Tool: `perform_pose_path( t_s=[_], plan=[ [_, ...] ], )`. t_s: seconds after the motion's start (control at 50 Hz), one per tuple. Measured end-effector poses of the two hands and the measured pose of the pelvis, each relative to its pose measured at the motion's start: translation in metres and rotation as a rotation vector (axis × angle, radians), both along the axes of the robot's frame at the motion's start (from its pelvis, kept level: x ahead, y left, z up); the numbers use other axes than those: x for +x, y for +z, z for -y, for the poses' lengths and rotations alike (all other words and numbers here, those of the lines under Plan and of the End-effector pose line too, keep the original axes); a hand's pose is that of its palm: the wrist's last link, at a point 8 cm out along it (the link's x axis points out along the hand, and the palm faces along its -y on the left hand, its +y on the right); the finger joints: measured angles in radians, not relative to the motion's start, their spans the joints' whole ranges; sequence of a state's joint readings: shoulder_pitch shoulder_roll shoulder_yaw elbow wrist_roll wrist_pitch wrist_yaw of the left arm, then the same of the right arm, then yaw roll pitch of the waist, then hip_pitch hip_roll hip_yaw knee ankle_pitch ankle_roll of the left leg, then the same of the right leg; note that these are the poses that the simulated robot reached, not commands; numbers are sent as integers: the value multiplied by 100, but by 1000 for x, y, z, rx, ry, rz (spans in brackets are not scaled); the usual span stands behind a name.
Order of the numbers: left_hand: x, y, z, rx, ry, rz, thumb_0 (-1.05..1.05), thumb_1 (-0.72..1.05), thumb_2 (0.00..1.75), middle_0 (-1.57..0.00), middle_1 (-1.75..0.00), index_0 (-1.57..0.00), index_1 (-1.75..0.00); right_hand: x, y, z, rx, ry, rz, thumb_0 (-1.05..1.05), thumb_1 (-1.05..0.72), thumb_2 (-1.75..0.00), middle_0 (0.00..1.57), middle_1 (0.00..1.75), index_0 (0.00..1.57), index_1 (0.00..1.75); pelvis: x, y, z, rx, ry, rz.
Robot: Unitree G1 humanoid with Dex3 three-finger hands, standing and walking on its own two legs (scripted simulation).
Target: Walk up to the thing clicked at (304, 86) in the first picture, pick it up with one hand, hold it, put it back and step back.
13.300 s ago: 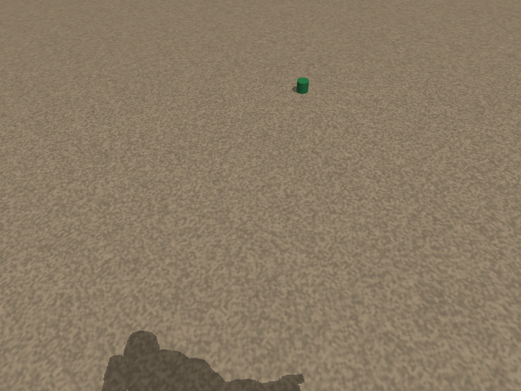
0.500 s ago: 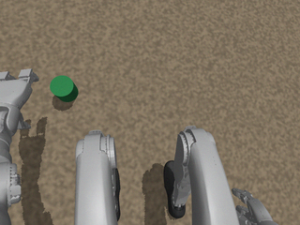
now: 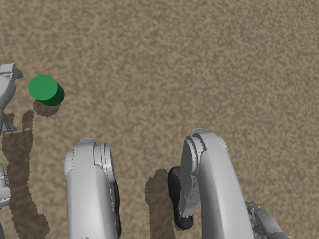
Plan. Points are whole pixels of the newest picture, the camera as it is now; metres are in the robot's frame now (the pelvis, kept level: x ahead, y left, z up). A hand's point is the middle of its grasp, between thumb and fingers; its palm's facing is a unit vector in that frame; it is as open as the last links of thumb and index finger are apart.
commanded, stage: rise first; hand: left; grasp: from above
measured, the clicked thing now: (47, 91) +0.48 +0.33 -0.29
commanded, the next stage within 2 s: approach in 1.62 s
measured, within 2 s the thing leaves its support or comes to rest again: neither
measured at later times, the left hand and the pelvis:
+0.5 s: hand (12, 101) +0.42 +0.37 -0.18, palm faces -0.45 -0.10 -0.89, open 14.2 cm; pelvis +0.00 +0.00 -0.01, yaw -1 degrees
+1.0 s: hand (15, 96) +0.43 +0.37 -0.18, palm faces -0.45 -0.10 -0.89, open 14.2 cm; pelvis +0.00 +0.00 -0.01, yaw -1 degrees
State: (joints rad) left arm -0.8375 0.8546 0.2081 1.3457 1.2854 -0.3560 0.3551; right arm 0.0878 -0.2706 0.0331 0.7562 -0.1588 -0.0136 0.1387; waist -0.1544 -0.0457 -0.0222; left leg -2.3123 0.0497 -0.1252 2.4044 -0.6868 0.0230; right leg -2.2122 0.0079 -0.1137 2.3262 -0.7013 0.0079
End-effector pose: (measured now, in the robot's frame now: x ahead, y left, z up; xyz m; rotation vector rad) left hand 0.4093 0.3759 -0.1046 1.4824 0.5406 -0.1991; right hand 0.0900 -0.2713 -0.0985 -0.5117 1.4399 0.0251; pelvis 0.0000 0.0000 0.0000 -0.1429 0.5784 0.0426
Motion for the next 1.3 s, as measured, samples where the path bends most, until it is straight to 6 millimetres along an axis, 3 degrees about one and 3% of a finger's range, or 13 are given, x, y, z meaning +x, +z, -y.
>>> perform_pose_path(
  t_s=[0.42,1.3],
  plan=[
    [12,-14,4,0,0,-1,0,-57,102,-7,-103,-7,-104,-5,-3,-1,-1,-1,-15,0,-91,-90,20,30,20,30,3,-7,-1,-8,-4,-2],
    [37,-20,4,8,6,4,0,-56,102,-9,-104,-8,-104,-29,0,-5,-7,-5,-48,0,-92,-90,20,30,20,30,1,-15,-3,-28,-13,15]
  ],
)
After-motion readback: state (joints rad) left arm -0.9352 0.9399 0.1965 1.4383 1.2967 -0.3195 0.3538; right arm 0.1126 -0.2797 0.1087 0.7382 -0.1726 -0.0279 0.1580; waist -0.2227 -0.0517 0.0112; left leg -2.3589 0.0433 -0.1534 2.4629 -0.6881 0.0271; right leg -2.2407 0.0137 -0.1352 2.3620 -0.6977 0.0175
